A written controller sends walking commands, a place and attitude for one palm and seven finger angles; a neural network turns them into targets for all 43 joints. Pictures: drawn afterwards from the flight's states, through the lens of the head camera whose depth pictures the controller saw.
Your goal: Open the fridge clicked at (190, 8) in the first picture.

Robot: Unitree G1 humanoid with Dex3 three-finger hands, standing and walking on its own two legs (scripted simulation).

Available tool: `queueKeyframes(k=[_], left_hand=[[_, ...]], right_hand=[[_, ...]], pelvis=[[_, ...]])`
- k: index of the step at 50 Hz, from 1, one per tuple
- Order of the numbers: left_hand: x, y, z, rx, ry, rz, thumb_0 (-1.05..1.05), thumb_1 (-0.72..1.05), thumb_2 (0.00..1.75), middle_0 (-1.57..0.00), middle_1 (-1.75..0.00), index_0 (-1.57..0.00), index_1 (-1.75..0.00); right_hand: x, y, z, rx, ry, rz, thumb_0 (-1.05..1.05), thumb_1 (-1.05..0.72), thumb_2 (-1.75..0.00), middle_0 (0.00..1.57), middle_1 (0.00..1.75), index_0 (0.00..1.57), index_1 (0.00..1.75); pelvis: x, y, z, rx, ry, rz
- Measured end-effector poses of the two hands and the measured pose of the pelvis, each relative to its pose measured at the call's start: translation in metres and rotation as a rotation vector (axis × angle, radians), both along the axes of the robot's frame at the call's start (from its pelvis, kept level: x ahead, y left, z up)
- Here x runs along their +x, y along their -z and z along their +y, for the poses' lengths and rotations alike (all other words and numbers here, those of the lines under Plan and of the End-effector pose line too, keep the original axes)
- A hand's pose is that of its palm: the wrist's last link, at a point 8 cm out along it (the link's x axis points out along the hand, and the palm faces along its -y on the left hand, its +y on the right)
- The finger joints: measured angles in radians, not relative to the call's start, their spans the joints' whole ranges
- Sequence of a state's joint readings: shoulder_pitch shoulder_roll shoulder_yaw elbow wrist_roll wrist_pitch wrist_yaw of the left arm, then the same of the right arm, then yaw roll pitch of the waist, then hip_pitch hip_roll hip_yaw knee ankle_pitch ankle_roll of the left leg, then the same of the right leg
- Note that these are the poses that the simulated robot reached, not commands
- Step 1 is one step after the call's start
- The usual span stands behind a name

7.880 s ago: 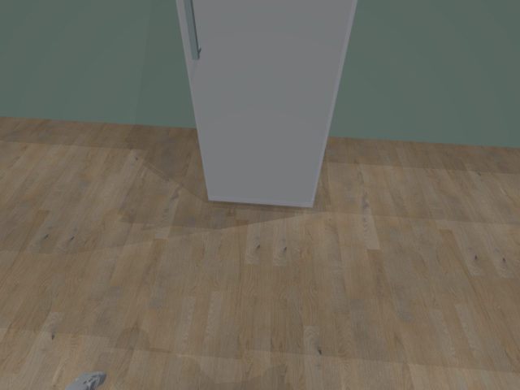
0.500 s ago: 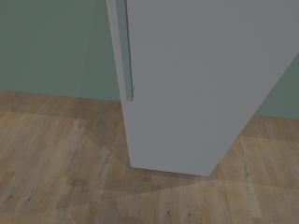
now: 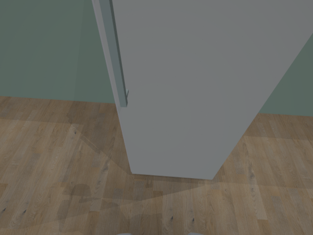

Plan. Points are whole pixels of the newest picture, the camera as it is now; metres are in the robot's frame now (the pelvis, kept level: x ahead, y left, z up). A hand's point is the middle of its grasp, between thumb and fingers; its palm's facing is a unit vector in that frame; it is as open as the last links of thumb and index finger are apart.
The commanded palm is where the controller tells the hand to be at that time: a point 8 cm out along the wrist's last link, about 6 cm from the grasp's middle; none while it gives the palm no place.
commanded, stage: come to a stop and stand still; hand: left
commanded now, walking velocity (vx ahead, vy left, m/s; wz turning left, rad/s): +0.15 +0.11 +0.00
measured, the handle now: (115, 41) +0.49 +0.14 +0.23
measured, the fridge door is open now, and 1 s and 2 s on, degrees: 0 0 0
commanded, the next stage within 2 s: look again from close up in 1.74 s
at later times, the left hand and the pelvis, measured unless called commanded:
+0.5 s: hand out of the picture -0.06 +0.16 -0.17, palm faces +0.14 -0.97 -0.20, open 7.3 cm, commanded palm none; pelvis -0.01 -0.01 +0.00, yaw +3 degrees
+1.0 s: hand out of the picture -0.01 +0.18 -0.17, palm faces +0.05 -0.98 -0.20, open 7.3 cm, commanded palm none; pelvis -0.01 +0.01 +0.00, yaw +3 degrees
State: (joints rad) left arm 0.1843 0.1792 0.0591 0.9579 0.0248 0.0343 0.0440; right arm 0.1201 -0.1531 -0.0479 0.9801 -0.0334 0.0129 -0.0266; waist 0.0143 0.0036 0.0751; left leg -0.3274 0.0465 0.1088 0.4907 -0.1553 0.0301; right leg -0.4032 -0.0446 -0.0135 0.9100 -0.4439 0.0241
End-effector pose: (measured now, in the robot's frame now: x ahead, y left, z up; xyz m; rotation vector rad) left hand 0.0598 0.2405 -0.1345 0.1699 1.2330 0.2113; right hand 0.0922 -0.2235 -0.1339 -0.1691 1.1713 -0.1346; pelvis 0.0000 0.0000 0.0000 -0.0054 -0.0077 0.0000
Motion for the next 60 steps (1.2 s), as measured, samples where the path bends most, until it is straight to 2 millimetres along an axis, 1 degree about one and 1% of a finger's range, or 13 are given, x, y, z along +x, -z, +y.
queueKeyframes(k=[3,6,10,16,20,26,29,33,37,40,47,51,60], left_hand=[[0.001,-0.004,-0.013,0.024,0.017,-0.050,-0.01,0.92,0.89,-0.20,-0.30,-0.20,-0.30],[-0.015,-0.004,-0.030,0.029,0.023,-0.047,-0.01,0.92,0.89,-0.20,-0.30,-0.20,-0.30],[-0.046,-0.014,-0.047,0.005,-0.010,0.015,0.00,0.93,0.89,-0.20,-0.30,-0.20,-0.30],[-0.083,-0.016,-0.052,-0.023,-0.057,0.104,0.00,0.92,0.89,-0.20,-0.30,-0.21,-0.30],[-0.106,-0.012,-0.047,-0.039,-0.098,0.159,0.00,0.92,0.89,-0.20,-0.30,-0.21,-0.30],[-0.131,0.013,-0.027,-0.080,-0.130,0.248,0.00,0.91,0.89,-0.20,-0.30,-0.21,-0.30],[-0.128,0.019,-0.019,-0.091,-0.120,0.260,0.00,0.91,0.89,-0.20,-0.30,-0.20,-0.30],[-0.110,0.016,-0.015,-0.100,-0.092,0.221,0.00,0.91,0.89,-0.20,-0.30,-0.20,-0.30],[-0.087,0.014,-0.016,-0.091,-0.069,0.156,0.00,0.92,0.89,-0.20,-0.30,-0.20,-0.30],[-0.082,0.011,-0.014,-0.065,-0.055,0.139,0.01,0.94,0.89,-0.20,-0.30,-0.20,-0.30],[-0.082,0.004,-0.017,-0.064,-0.020,0.134,0.01,0.93,0.89,-0.20,-0.30,-0.20,-0.30],[-0.081,0.003,-0.011,-0.042,-0.005,0.108,0.00,0.92,0.89,-0.20,-0.30,-0.20,-0.30],[-0.068,-0.004,0.009,0.015,0.011,0.006,0.00,0.91,0.89,-0.20,-0.30,-0.20,-0.30]], right_hand=[[-0.018,0.012,-0.018,0.023,0.010,0.015,-0.01,-0.93,-0.89,0.20,0.30,0.20,0.30],[-0.039,0.022,-0.033,0.048,0.026,0.059,0.00,-0.92,-0.89,0.20,0.30,0.20,0.30],[-0.068,0.015,-0.045,0.059,0.028,0.136,0.00,-0.92,-0.89,0.20,0.30,0.20,0.30],[-0.102,0.000,-0.055,0.033,0.023,0.243,0.01,-0.91,-0.89,0.20,0.30,0.20,0.30],[-0.102,-0.004,-0.050,0.002,-0.003,0.285,0.01,-0.91,-0.89,0.20,0.30,0.20,0.30],[-0.072,0.000,-0.020,-0.037,-0.025,0.192,0.01,-0.91,-0.89,0.20,0.30,0.20,0.30],[-0.059,-0.003,0.000,-0.033,-0.033,0.145,0.01,-0.92,-0.89,0.20,0.30,0.20,0.30],[-0.051,-0.006,0.008,-0.039,-0.028,0.105,0.01,-0.96,-0.89,0.20,0.30,0.20,0.30],[-0.051,0.000,0.012,-0.016,-0.027,0.090,0.01,-0.96,-0.89,0.20,0.30,0.20,0.30],[-0.056,0.006,0.011,-0.001,-0.010,0.098,0.01,-0.97,-0.89,0.20,0.30,0.20,0.30],[-0.082,0.005,0.009,0.019,0.004,0.160,0.01,-0.96,-0.89,0.20,0.30,0.20,0.30],[-0.092,0.006,0.002,0.009,0.000,0.143,0.01,-0.94,-0.89,0.20,0.30,0.20,0.30],[-0.092,0.006,-0.011,-0.013,0.011,0.073,0.01,-0.92,-0.89,0.20,0.30,0.20,0.30]], pelvis=[[-0.007,0.006,-0.015,0.015,-0.005,-0.001],[-0.013,0.010,-0.029,0.028,-0.010,-0.006],[-0.012,-0.003,-0.036,0.038,-0.010,0.002],[-0.009,-0.014,-0.039,0.044,-0.029,0.020],[-0.008,-0.013,-0.030,0.037,-0.044,0.025],[-0.008,0.001,-0.006,0.002,-0.051,0.015],[-0.008,0.000,0.002,0.015,-0.038,0.005],[-0.008,-0.003,0.010,0.019,-0.037,-0.001],[-0.010,-0.002,0.012,0.035,-0.035,-0.001],[-0.010,-0.001,0.011,0.034,-0.030,-0.012],[-0.010,-0.006,0.007,0.015,-0.033,-0.017],[-0.015,-0.003,0.006,0.010,-0.048,-0.020],[-0.025,0.000,0.005,0.004,-0.044,-0.045]])
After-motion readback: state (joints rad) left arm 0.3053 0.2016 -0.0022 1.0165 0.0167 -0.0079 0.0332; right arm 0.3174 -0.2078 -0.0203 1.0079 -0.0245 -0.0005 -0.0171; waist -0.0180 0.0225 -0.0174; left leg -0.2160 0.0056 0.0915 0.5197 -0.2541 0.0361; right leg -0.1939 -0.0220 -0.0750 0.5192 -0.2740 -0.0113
